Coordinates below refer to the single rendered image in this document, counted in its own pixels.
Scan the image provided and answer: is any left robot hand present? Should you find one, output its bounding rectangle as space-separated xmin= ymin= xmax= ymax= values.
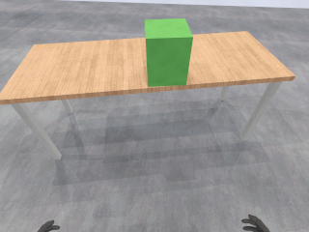
xmin=38 ymin=219 xmax=60 ymax=232

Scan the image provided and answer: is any right robot hand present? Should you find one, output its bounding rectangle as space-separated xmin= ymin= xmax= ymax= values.
xmin=241 ymin=215 xmax=270 ymax=232

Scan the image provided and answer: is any carton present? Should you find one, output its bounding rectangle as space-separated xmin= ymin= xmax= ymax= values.
xmin=145 ymin=18 xmax=193 ymax=87

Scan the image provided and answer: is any table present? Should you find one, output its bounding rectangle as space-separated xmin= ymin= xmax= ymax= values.
xmin=0 ymin=31 xmax=295 ymax=160

